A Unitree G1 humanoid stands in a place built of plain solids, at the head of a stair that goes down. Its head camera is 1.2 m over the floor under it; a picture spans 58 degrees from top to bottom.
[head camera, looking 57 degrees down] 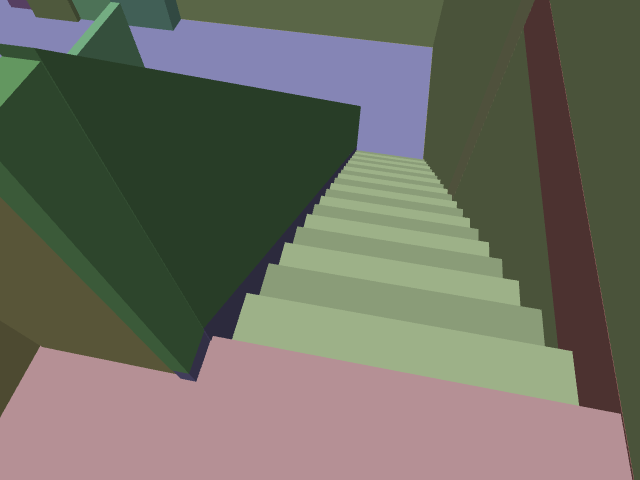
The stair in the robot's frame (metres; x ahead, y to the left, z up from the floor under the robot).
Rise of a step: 0.20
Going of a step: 0.24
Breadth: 1.12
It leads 11 degrees to the right of straight ahead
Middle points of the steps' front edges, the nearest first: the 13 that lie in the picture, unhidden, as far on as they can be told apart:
0.34 -0.24 0.00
0.58 -0.29 -0.20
0.81 -0.33 -0.40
1.05 -0.38 -0.60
1.28 -0.42 -0.80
1.52 -0.47 -1.00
1.75 -0.51 -1.19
1.99 -0.56 -1.39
2.22 -0.60 -1.59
2.46 -0.65 -1.79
2.69 -0.70 -1.99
2.92 -0.74 -2.19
3.16 -0.79 -2.39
